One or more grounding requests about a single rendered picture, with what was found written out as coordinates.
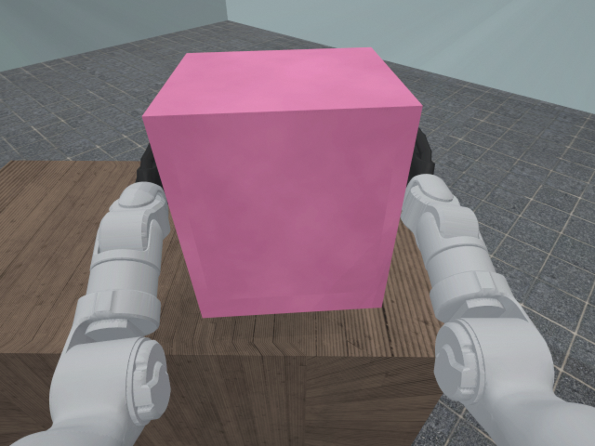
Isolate robot right hand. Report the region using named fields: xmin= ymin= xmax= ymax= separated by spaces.
xmin=406 ymin=128 xmax=435 ymax=187

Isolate robot left hand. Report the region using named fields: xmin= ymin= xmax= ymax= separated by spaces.
xmin=135 ymin=142 xmax=168 ymax=204

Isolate robot right forearm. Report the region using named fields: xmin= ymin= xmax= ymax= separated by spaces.
xmin=401 ymin=174 xmax=554 ymax=385

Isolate robot right upper arm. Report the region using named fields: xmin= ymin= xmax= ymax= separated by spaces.
xmin=434 ymin=318 xmax=595 ymax=446

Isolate carton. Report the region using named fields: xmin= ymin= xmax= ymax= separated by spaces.
xmin=142 ymin=47 xmax=423 ymax=318

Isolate robot left forearm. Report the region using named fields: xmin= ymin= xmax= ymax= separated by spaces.
xmin=49 ymin=182 xmax=170 ymax=422

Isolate pedestal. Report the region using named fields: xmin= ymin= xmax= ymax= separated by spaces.
xmin=0 ymin=161 xmax=444 ymax=446

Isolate robot left upper arm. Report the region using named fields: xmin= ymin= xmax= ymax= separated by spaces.
xmin=10 ymin=336 xmax=171 ymax=446

